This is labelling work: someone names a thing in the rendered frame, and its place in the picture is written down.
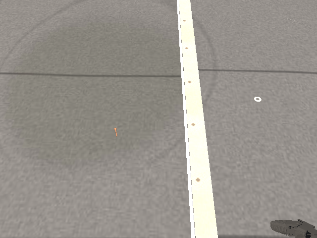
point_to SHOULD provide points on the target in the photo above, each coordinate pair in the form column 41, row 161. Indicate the right robot hand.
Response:
column 293, row 228

